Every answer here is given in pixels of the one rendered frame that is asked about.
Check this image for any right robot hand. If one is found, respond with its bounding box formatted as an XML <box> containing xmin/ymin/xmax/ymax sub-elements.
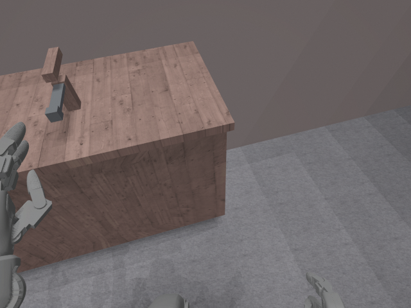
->
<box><xmin>304</xmin><ymin>272</ymin><xmax>345</xmax><ymax>308</ymax></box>

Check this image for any robot left forearm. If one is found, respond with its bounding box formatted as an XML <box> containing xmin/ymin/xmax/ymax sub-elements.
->
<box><xmin>0</xmin><ymin>255</ymin><xmax>26</xmax><ymax>308</ymax></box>

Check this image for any left robot thigh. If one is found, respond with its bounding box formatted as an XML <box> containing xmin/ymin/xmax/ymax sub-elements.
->
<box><xmin>148</xmin><ymin>293</ymin><xmax>189</xmax><ymax>308</ymax></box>

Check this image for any left robot hand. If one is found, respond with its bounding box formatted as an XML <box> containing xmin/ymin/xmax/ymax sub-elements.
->
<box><xmin>0</xmin><ymin>122</ymin><xmax>52</xmax><ymax>256</ymax></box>

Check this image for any tap lever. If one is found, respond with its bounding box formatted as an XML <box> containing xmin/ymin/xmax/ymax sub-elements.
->
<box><xmin>45</xmin><ymin>83</ymin><xmax>66</xmax><ymax>123</ymax></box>

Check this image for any counter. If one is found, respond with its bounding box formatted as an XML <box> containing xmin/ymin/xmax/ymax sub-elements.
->
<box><xmin>0</xmin><ymin>41</ymin><xmax>234</xmax><ymax>273</ymax></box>

